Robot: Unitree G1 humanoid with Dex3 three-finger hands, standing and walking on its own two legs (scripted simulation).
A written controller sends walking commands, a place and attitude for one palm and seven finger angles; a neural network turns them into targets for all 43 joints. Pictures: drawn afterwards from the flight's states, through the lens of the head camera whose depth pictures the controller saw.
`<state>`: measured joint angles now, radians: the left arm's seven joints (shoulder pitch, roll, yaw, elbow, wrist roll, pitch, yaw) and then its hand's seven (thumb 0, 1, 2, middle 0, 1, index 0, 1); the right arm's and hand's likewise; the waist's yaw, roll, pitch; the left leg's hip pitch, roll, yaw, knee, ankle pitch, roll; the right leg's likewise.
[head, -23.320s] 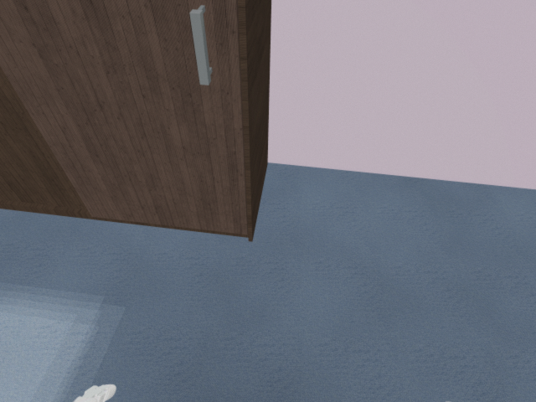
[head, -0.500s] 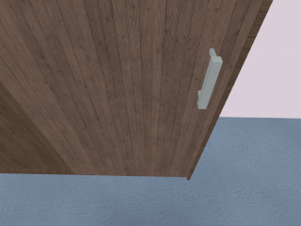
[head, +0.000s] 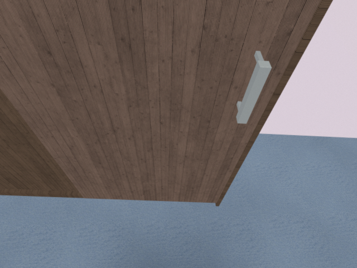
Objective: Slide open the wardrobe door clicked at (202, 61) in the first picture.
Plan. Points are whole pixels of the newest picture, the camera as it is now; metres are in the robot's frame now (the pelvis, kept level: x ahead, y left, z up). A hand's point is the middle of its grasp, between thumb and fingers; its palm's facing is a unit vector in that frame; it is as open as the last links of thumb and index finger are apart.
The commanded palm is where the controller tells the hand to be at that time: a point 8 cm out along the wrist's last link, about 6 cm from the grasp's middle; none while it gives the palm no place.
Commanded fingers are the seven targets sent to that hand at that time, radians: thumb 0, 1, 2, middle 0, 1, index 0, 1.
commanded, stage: come to a stop and stand still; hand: right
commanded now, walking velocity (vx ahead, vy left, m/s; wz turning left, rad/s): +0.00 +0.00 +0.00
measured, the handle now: (249, 89) +0.50 -0.14 +0.13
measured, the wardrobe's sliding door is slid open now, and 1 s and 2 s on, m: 0.00 0.00 0.00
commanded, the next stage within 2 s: look again from close up in 1.30 s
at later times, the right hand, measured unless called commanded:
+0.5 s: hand out of the picture -0.10 -0.22 -0.17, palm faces +0.06 +0.97 -0.23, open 7.4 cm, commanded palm none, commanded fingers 0.00 -0.90 -0.90 0.20 0.30 0.20 0.30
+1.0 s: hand out of the picture -0.25 -0.19 -0.16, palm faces +0.05 +0.98 -0.19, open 7.4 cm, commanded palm none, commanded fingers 0.00 -0.90 -0.90 0.20 0.30 0.20 0.30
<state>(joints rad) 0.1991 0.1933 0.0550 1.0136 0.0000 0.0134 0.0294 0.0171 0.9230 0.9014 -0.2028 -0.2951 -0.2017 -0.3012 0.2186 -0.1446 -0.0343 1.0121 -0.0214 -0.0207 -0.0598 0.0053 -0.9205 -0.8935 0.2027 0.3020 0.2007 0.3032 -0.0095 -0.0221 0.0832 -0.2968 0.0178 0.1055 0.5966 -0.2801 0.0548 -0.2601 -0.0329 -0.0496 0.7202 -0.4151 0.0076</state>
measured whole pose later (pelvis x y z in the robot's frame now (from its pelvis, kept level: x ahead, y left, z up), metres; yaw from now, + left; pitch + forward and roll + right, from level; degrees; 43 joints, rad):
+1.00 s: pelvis -0.22 -0.03 +0.01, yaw +0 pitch -1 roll +0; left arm 0.33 0.17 0.04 1.02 0.01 0.02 0.00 0.01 0.92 0.90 -0.20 -0.30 -0.20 -0.30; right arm 0.40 -0.12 -0.01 1.04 -0.02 0.01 -0.04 0.01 -0.91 -0.89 0.20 0.30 0.20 0.30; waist 0.01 -0.02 0.00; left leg -0.18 -0.03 0.03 0.45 -0.25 0.04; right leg -0.33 0.00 -0.01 0.65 -0.27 -0.01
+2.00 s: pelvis -0.17 -0.03 +0.01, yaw +0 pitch +0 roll -1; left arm 0.23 0.17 -0.01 1.11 0.01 -0.02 0.03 0.01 0.93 0.90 -0.20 -0.30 -0.20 -0.30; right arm 0.27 -0.16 0.00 1.09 -0.01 -0.02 -0.04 0.01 -0.92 -0.89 0.20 0.30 0.20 0.30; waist 0.00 0.00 0.02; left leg -0.09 -0.01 0.02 0.45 -0.35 0.03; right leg -0.21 -0.01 -0.07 0.45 -0.24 0.00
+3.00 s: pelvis -0.06 -0.05 +0.02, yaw +1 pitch +1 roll +0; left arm 0.40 0.05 -0.01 1.12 0.03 -0.08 0.02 0.00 0.91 0.90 -0.21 -0.30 -0.20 -0.30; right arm 0.20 -0.19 -0.06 1.03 -0.03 0.00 0.00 0.02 -0.94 -0.89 0.20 0.30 0.20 0.30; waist 0.02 0.03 0.05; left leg -0.57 0.10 0.06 0.94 -0.26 -0.01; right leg -0.10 -0.03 -0.16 0.34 -0.25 -0.03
